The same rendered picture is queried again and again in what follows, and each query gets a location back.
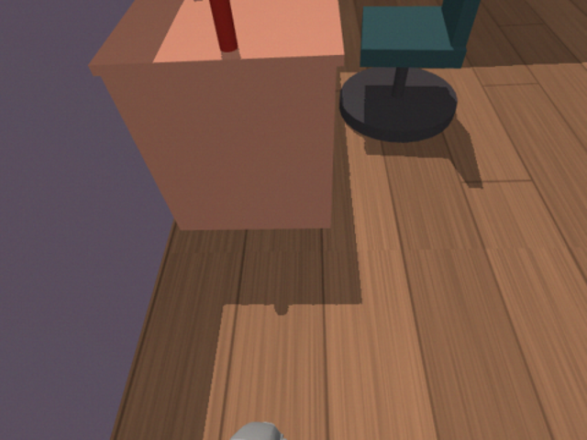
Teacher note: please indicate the can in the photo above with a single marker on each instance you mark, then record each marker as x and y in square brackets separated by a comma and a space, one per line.
[225, 30]

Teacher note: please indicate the desk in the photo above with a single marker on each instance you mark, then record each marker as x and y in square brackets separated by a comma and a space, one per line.
[234, 140]

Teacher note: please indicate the office chair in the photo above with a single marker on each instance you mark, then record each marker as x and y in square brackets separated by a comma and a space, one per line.
[395, 101]

